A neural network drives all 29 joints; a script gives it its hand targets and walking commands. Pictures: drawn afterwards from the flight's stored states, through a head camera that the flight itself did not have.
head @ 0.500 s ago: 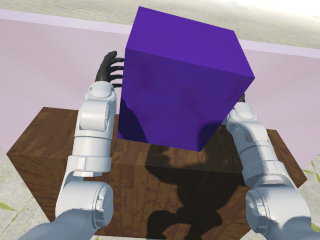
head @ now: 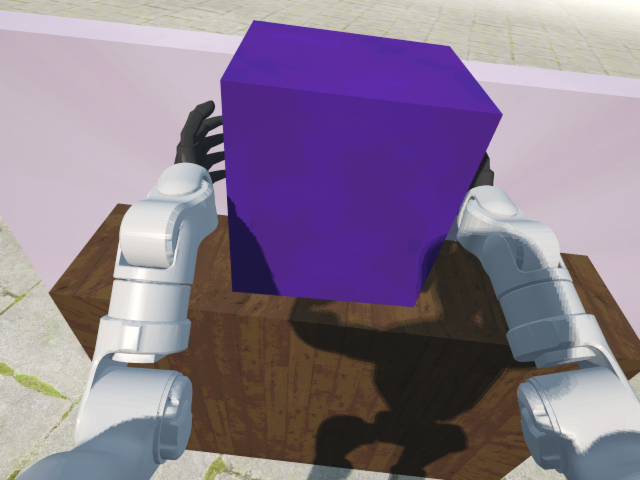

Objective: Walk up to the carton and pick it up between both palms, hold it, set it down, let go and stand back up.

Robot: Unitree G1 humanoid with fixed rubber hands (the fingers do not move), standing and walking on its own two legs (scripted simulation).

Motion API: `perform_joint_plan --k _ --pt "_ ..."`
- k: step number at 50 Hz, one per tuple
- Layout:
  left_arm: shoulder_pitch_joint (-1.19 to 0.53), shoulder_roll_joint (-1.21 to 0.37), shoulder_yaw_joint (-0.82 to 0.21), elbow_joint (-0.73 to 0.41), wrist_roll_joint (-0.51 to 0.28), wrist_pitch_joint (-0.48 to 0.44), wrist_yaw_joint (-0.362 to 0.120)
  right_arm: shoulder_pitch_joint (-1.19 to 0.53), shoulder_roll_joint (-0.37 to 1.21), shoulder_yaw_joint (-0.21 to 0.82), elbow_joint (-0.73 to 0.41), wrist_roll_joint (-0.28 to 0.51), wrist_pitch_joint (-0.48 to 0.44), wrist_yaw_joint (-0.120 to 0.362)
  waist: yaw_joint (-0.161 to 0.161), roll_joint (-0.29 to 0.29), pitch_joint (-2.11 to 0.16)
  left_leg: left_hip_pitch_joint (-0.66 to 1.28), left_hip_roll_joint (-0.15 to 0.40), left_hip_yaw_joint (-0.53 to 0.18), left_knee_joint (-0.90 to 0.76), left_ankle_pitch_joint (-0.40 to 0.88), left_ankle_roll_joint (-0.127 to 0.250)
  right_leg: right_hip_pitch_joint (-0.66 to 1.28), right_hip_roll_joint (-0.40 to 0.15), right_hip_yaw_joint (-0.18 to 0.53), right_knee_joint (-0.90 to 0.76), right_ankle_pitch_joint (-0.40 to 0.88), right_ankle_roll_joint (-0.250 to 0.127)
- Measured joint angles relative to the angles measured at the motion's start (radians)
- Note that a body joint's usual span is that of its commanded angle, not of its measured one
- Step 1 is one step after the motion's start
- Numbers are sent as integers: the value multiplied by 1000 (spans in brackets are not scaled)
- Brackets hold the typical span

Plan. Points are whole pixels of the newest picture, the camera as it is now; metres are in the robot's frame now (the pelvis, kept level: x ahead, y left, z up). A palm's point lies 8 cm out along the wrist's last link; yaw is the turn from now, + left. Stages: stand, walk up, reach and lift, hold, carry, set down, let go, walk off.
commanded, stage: reach and lift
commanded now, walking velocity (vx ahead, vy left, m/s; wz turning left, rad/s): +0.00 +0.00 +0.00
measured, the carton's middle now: (338, 172) +0.41 +0.02 +0.23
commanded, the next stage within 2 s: hold in 0.74 s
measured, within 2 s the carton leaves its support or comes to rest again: neither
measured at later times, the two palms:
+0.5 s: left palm (213, 149) +0.40 +0.16 +0.25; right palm (483, 172) +0.41 -0.15 +0.24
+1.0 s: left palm (200, 119) +0.39 +0.17 +0.29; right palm (481, 156) +0.42 -0.14 +0.26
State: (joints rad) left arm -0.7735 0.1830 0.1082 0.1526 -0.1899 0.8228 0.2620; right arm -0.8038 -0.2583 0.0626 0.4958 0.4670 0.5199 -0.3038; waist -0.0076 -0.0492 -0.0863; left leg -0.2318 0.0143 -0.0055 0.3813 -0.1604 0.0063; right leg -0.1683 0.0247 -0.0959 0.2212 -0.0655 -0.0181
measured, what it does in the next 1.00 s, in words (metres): stands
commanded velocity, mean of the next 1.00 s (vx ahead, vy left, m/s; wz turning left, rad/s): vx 0.00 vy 0.00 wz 0.00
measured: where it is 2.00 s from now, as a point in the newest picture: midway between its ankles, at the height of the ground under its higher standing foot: outside the picture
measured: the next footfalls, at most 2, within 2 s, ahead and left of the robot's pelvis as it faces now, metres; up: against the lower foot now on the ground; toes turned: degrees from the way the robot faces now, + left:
none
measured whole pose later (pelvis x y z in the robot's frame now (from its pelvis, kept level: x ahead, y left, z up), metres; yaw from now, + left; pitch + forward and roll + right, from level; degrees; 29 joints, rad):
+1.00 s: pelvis +0.01 -0.02 +0.00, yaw +1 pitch -3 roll -1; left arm -1.04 0.24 0.14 0.49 -0.22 0.89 0.29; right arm -1.05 -0.27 0.14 0.73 0.54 0.66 -0.39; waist 0.01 -0.01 -0.08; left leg -0.13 0.03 -0.03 0.37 -0.18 -0.02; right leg -0.07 0.04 -0.11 0.23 -0.11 -0.04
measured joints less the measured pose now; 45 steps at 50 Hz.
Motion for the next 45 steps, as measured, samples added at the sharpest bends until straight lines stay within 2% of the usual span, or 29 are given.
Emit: perform_joint_plan --k 9,16,20,25,32,38,45 --pt "-233 35 32 262 -30 -32 -8 -147 31 -78 184 -47 22 17 2 9 8 -12 -1 -18 36 -5 -1 -14 -3 -18 54 -23 3" --pt "-312 43 12 391 -25 -71 9 -235 23 -84 255 -63 29 -19 -3 12 13 -30 3 -18 40 -3 -5 -33 1 -18 59 -19 -3" --pt "-285 25 20 392 -6 -83 16 -240 15 -67 255 -51 28 -36 0 19 24 -16 5 -11 28 -1 -6 -22 4 -11 46 -15 -6" --pt "-204 -3 34 316 9 -78 27 -202 12 -41 208 -37 30 -50 7 25 21 4 7 -2 5 1 -7 -8 5 -2 30 -13 -9" --pt "-146 -3 26 205 -5 0 57 -167 1 1 162 -1 62 -55 20 32 3 23 14 2 -4 -9 -13 7 13 3 23 -23 -14" --pt "-198 26 22 223 -37 53 72 -205 -16 31 178 33 97 -66 29 38 3 45 19 -6 3 -23 -20 33 19 -4 27 -37 -17" --pt "-257 51 38 293 -40 64 46 -249 -21 62 214 64 125 -87 25 42 11 87 18 -16 -6 -25 -23 77 19 -13 21 -46 -18"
